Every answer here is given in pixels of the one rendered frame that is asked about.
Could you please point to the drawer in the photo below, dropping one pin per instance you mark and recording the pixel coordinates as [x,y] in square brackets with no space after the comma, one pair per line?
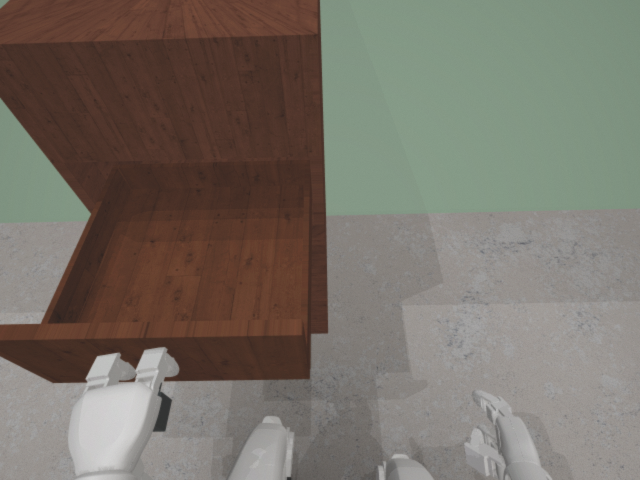
[211,260]

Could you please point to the left robot hand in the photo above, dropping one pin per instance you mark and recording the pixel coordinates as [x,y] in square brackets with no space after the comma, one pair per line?
[111,423]

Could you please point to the robot right thigh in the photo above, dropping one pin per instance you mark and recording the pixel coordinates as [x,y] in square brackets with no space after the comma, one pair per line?
[402,469]

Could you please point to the right robot hand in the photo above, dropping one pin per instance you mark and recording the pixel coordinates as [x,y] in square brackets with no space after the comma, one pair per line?
[490,451]

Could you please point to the robot thigh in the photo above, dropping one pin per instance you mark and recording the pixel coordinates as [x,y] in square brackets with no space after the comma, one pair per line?
[266,454]
[402,469]

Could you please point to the handle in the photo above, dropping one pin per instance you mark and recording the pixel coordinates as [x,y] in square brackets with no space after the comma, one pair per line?
[162,419]

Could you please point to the cabinet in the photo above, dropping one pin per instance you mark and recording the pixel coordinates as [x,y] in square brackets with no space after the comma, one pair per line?
[97,83]

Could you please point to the robot left thigh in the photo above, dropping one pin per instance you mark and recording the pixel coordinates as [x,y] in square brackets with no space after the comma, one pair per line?
[266,454]

